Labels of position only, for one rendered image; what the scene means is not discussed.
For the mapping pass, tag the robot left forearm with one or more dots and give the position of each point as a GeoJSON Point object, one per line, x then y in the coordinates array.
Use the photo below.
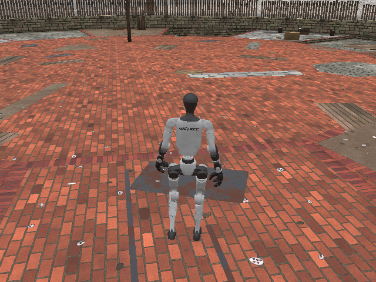
{"type": "Point", "coordinates": [161, 154]}

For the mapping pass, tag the right robot hand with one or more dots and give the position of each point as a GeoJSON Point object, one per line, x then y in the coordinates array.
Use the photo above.
{"type": "Point", "coordinates": [218, 179]}

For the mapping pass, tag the robot left shin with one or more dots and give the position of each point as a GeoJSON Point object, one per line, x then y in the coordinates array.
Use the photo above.
{"type": "Point", "coordinates": [172, 211]}

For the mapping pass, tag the robot right forearm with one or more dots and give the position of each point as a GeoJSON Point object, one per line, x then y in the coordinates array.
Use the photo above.
{"type": "Point", "coordinates": [216, 160]}

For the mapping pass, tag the robot left upper arm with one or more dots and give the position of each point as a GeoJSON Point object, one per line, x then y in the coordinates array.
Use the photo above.
{"type": "Point", "coordinates": [171, 123]}

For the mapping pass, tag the left robot hand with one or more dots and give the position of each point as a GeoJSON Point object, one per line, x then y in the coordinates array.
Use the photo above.
{"type": "Point", "coordinates": [163, 163]}

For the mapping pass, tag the robot right thigh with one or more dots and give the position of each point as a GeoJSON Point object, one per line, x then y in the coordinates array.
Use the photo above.
{"type": "Point", "coordinates": [201, 178]}

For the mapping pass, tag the robot right upper arm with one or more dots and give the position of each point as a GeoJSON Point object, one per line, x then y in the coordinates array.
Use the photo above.
{"type": "Point", "coordinates": [209, 135]}

